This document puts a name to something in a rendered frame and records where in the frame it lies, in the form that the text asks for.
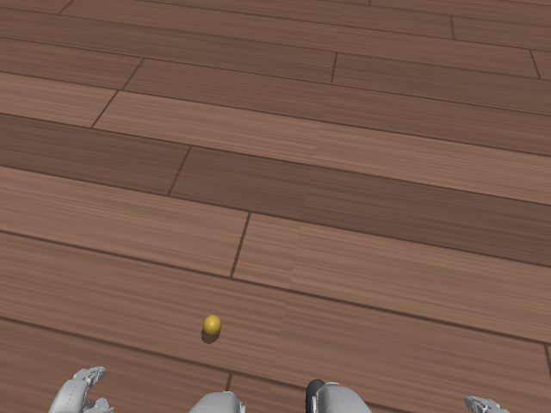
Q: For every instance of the left robot hand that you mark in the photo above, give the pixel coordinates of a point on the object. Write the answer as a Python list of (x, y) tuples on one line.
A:
[(72, 394)]

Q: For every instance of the ball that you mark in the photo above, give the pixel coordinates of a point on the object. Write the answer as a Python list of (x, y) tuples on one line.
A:
[(212, 324)]

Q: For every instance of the right robot foot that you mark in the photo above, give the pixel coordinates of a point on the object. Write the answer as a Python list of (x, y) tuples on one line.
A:
[(312, 388)]

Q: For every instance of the right robot hand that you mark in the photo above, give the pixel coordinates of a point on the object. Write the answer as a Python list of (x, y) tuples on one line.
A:
[(481, 405)]

